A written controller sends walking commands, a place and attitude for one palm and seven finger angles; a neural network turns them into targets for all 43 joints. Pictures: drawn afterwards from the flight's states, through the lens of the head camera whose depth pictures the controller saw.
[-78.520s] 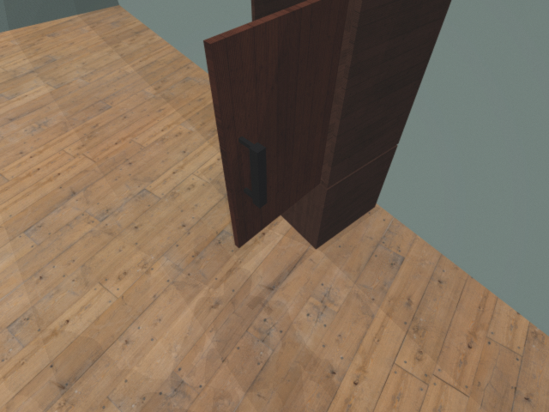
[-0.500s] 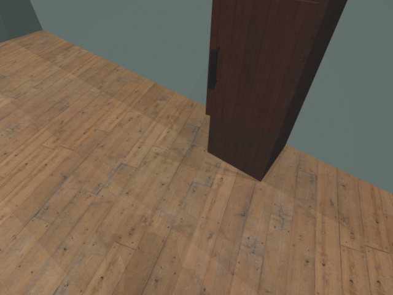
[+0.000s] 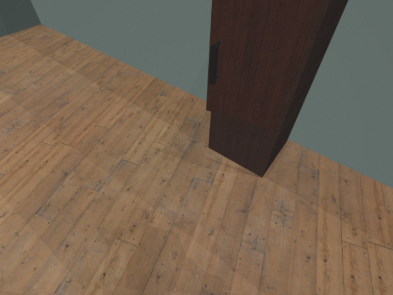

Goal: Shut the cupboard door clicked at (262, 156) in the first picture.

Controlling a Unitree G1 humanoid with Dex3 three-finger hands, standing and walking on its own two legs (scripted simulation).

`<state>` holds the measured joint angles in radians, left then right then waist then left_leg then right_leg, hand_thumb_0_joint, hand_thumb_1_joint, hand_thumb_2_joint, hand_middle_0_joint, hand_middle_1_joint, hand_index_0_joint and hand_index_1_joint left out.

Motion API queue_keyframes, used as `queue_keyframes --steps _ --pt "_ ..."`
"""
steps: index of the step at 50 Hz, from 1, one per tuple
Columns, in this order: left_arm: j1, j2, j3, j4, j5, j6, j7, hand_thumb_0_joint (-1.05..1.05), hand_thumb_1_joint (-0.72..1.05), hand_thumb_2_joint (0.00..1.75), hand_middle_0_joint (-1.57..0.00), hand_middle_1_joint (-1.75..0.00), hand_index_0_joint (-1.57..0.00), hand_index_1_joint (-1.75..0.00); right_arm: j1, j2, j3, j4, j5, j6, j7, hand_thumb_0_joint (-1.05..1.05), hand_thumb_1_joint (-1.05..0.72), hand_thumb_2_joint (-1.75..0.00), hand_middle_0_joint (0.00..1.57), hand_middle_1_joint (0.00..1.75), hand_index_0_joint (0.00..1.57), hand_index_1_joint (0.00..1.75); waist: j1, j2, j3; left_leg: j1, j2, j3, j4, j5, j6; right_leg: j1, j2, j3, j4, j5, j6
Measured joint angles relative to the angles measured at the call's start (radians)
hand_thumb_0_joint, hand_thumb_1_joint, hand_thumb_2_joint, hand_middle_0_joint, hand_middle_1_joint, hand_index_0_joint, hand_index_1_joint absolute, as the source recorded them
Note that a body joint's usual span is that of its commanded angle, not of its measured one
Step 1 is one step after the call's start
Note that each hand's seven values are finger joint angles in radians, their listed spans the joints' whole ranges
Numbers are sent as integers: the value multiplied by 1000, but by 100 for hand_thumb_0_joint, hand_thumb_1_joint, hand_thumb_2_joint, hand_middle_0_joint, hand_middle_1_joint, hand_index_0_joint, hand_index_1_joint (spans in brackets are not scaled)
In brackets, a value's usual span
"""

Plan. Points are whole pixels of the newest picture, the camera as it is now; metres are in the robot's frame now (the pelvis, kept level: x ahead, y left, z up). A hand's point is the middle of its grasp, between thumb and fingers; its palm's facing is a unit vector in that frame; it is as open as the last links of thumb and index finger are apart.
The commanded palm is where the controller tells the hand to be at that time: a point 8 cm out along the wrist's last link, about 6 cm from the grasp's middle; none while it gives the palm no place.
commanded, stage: walk to a spot facing it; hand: left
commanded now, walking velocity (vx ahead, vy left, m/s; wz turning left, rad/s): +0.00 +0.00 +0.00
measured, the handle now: (215, 63) +1.02 -0.04 -0.05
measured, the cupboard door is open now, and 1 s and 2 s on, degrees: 13 13 13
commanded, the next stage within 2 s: turn to face it in 0.62 s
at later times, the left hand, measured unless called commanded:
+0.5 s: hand out of the picture +0.03 +0.22 -0.20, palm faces +0.19 -0.97 -0.17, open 7.3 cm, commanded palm none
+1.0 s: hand (120, 247) +0.27 +0.22 -0.18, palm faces +0.25 -0.94 -0.22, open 7.2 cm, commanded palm none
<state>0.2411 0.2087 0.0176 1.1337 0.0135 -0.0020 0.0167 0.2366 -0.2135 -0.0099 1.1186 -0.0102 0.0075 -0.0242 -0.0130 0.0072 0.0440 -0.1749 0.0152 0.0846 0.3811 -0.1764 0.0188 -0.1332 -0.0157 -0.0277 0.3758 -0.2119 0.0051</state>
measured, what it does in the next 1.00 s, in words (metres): walks ahead: right foot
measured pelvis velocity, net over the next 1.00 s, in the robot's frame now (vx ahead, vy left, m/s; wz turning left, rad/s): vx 0.23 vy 0.03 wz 0.20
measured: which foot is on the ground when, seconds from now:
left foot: down 0.00-0.86, up 0.88-1.00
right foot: down 0.00-0.44, up 0.46-0.82, down 0.84-1.00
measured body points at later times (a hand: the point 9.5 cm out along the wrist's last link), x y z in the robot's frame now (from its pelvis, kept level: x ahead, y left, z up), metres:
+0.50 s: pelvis +0.07 +0.04 -0.02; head +0.09 +0.06 +0.42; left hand +0.03 +0.27 -0.19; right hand +0.10 -0.21 -0.17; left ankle +0.07 +0.13 -0.75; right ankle +0.00 -0.12 -0.72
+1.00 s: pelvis +0.23 +0.03 -0.01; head +0.28 +0.02 +0.43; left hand +0.25 +0.27 -0.16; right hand +0.30 -0.19 -0.18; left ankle +0.15 +0.13 -0.68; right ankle +0.32 -0.04 -0.75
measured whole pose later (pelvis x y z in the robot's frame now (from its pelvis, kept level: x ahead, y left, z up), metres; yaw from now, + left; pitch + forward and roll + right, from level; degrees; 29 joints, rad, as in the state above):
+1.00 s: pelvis +0.23 +0.03 -0.01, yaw +11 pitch +0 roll +0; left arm 0.19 0.13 0.07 0.99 0.02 -0.01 0.03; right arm 0.24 -0.17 -0.04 1.04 -0.01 0.02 -0.04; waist -0.01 0.03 0.10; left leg -0.36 0.03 0.04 1.03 -0.52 -0.02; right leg -0.34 0.04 -0.04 0.51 -0.16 -0.06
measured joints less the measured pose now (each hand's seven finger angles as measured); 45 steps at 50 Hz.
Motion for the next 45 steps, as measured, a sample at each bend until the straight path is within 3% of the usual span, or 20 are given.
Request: queue_keyframes --steps 11,14,18,21,23,25,27,29,34,40,42,43,45 --pt "-51 30 3 -13 -1 2 -1 0 91 90 -20 -30 -20 -30 -32 -30 2 -7 -7 4 4 0 -91 -90 20 30 20 29 -10 2 -11 0 -2 -19 2 -9 -7 12 -1 -19 -6 -13 -2" --pt "-35 21 13 -33 5 8 -6 0 91 90 -20 -30 -20 -30 -2 -18 -1 -20 -13 18 9 0 -91 -90 20 29 20 29 -13 2 -28 -44 -3 -38 100 -112 -10 7 -7 -45 28 -51 -5" --pt "5 4 31 -66 12 -3 -12 0 91 90 -20 -30 -20 -30 45 9 -10 -39 -12 30 22 1 -91 -90 20 29 20 29 -7 -11 -26 -145 11 -24 346 -259 -14 32 -24 -96 47 -96 -4" --pt "36 -1 43 -74 14 -6 -18 0 91 90 -20 -30 -20 -30 70 27 -12 -66 -9 23 34 1 -91 -90 20 29 20 29 -11 -35 -6 -158 28 3 307 -241 -15 54 -58 -135 88 -147 22" --pt "58 -6 48 -79 8 2 -25 0 91 90 -20 -30 -20 -30 86 27 -14 -90 -15 1 39 1 -91 -90 20 30 20 29 -13 -41 3 -145 24 14 236 -111 -1 21 -89 -146 210 -216 30" --pt "64 -7 48 -76 8 22 -29 0 91 89 -20 -30 -20 -30 89 33 -19 -100 -23 -19 31 1 -91 -90 20 30 20 29 -18 -45 17 -153 7 20 282 -115 25 -84 -89 -84 456 -288 17" --pt "52 -5 49 -75 12 30 -29 0 91 90 -20 -30 -20 -30 103 44 -16 -104 -24 -29 21 0 -91 -90 20 30 20 29 -25 -47 22 -132 -10 14 260 -152 37 -196 -76 -40 641 -259 5" --pt "27 -4 51 -87 15 25 -33 0 91 90 -20 -30 -20 -30 119 57 -10 -96 -22 -37 10 0 -91 -90 20 30 20 29 -28 -44 27 -97 -26 0 196 -139 34 -283 -72 -22 700 -188 7" --pt "-39 -16 48 -134 13 3 -36 0 91 90 -20 -30 -20 -30 154 83 1 -54 -15 -47 -2 0 -91 -90 20 30 20 29 -25 -21 31 1 -44 -46 52 -100 34 -387 -74 -7 557 -69 22" --pt "-95 -37 40 -163 9 -7 -32 0 91 90 -20 -30 -20 -30 164 97 -4 -24 -14 -37 -6 0 -91 -90 20 30 20 30 -30 -4 39 99 -36 -71 37 -166 3 -341 -47 -29 277 18 8" --pt "-91 -39 37 -168 9 -19 -31 0 91 90 -20 -30 -20 -30 169 97 -7 -21 -9 -33 -6 0 -91 -90 20 30 20 30 -24 -5 37 115 -29 -64 103 -233 -14 -278 -24 -37 178 94 -13" --pt "-89 -45 38 -165 10 -28 -27 0 91 90 -20 -30 -20 -30 165 93 -10 -18 -5 -29 -5 0 -91 -90 20 30 20 30 -16 3 36 98 -18 -56 177 -273 -17 -266 -11 -36 184 74 -43" --pt "-87 -67 36 -155 7 -37 -19 0 91 90 -20 -30 -20 -30 122 73 -19 -19 1 -12 -7 1 -91 -90 20 30 20 30 -13 35 53 12 -1 -59 429 -362 -17 -261 19 -43 227 24 -64"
